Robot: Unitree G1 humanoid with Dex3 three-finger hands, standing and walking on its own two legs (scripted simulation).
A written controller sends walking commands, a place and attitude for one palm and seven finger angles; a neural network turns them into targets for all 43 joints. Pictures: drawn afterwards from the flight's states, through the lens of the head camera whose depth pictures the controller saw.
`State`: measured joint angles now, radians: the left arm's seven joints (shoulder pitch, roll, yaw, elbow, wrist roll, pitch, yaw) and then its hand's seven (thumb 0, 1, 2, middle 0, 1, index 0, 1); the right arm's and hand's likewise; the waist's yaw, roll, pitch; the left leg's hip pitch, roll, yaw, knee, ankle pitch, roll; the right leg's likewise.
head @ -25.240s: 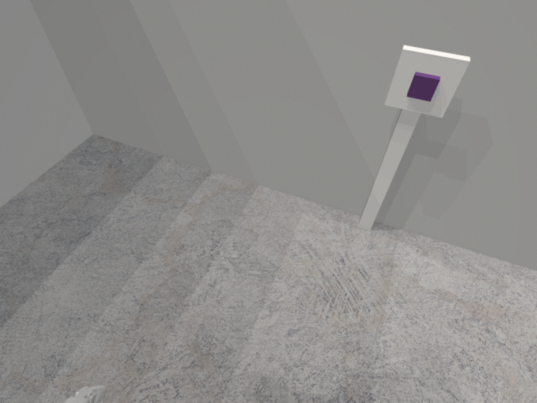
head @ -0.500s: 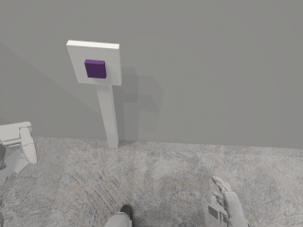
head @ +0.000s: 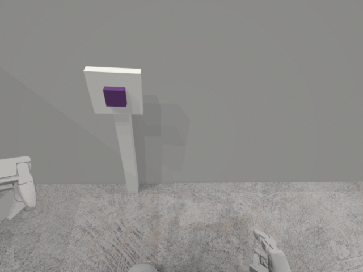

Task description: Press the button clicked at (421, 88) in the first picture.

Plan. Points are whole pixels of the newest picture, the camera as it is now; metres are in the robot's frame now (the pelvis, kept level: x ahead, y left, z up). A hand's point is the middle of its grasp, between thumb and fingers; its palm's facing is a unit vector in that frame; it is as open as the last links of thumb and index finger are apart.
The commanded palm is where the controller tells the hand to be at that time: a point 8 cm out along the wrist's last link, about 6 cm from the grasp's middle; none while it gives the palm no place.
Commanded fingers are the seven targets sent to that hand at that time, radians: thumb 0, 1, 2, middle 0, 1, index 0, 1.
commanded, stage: stop stepping back and stand still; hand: left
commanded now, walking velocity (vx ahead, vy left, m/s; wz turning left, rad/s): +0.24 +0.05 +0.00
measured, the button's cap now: (115, 96) +0.67 +0.25 -0.01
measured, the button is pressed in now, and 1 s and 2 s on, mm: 0 0 0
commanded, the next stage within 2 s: let the arm hang, fingers relaxed in 0.42 s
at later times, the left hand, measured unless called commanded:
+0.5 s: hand (15, 205) +0.18 +0.25 +0.17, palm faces +0.36 -0.80 -0.48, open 3.1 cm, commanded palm none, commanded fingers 0.00 0.90 0.90 -1.30 -1.50 -1.30 -1.50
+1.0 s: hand out of the picture -0.08 +0.21 -0.16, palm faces +0.11 -0.97 -0.22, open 4.5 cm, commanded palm none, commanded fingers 0.00 0.90 0.90 -0.38 -0.50 -0.38 -0.50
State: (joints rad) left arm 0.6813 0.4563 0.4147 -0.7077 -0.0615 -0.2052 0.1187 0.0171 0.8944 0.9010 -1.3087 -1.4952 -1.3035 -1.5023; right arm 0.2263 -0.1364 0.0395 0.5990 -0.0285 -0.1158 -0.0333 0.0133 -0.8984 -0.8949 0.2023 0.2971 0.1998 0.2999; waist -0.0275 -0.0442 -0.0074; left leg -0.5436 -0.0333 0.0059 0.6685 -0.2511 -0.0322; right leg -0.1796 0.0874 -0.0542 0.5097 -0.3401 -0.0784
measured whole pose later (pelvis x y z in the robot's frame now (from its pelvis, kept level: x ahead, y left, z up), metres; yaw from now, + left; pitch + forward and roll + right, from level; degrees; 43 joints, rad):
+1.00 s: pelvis -0.02 +0.02 +0.01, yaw +5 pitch -2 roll -1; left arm 0.34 0.21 0.01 1.10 0.01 0.02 0.02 0.01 0.91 0.90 -0.71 -0.90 -0.71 -0.88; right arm 0.30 -0.16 0.01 1.06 -0.03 0.04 -0.02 0.01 -0.90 -0.89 0.20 0.30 0.20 0.30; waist 0.01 0.00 0.06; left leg -0.26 0.02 -0.01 0.47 -0.18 0.00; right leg -0.17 0.03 -0.10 0.42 -0.23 -0.05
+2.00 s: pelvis -0.01 +0.02 +0.01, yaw +3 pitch -2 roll +0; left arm 0.30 0.14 0.01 1.16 0.00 -0.01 0.04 0.00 0.91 0.90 -0.20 -0.30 -0.20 -0.30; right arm 0.28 -0.14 0.00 1.15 -0.02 0.01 -0.04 0.00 -0.90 -0.90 0.20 0.30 0.20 0.30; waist -0.01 0.01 0.05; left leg -0.20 0.01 0.03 0.41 -0.18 0.00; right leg -0.14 0.03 -0.07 0.40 -0.24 -0.05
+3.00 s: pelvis +0.01 +0.01 +0.02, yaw +3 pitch -2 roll +0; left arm 0.20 0.22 0.01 1.15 0.00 -0.03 0.02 0.01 0.91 0.90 -0.20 -0.30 -0.20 -0.30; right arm 0.18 -0.23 0.00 1.15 -0.02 0.00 -0.03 0.00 -0.90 -0.89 0.20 0.30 0.20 0.30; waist -0.01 0.01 0.06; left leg -0.14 0.03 0.03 0.34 -0.17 -0.02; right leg -0.07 0.05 -0.06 0.32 -0.22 -0.06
